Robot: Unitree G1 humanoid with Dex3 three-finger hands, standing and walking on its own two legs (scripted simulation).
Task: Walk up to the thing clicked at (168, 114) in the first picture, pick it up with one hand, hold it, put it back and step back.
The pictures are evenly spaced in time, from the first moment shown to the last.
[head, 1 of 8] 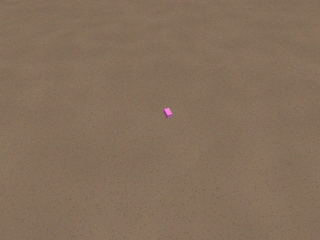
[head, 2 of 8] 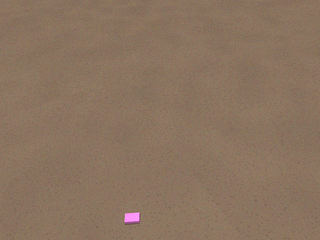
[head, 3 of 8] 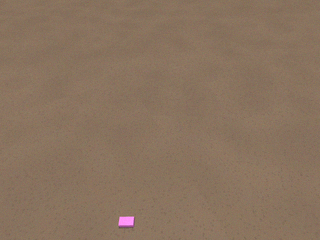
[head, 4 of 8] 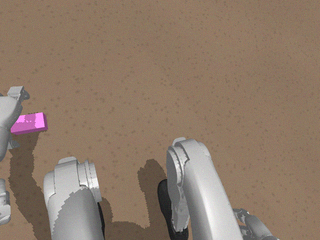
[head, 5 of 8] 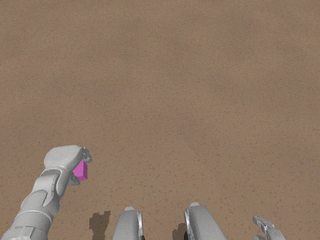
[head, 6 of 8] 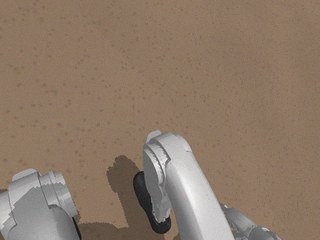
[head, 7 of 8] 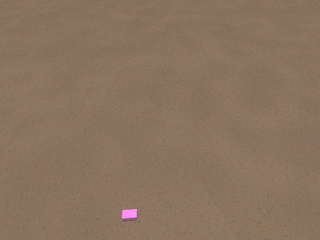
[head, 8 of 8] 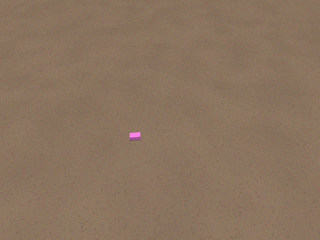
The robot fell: no
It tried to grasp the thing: yes
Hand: left
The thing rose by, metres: 0.69
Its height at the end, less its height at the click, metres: +0.00
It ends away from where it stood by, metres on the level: 0.02
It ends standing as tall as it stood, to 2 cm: yes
